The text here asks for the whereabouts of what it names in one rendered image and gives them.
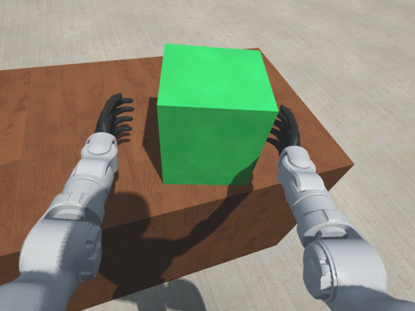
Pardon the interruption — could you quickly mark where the carton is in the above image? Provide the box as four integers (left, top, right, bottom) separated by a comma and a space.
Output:
157, 43, 279, 186

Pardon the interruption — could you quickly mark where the pedestal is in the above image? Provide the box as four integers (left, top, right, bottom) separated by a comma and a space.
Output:
0, 48, 354, 311

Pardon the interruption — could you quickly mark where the right robot hand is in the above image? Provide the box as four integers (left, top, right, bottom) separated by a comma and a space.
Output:
266, 105, 301, 156

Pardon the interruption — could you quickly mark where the right robot forearm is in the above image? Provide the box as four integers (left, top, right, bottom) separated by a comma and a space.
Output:
277, 146, 387, 287

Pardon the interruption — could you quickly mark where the left robot forearm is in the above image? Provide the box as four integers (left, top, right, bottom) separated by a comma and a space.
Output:
19, 132, 119, 274

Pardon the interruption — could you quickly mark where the right robot upper arm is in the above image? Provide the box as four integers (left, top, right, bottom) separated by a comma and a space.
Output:
303, 238, 415, 311

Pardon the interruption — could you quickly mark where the left robot hand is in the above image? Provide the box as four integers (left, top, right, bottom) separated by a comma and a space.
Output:
95, 93, 134, 136

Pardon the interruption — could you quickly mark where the left robot upper arm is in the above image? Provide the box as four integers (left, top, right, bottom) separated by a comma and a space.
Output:
0, 218, 102, 311

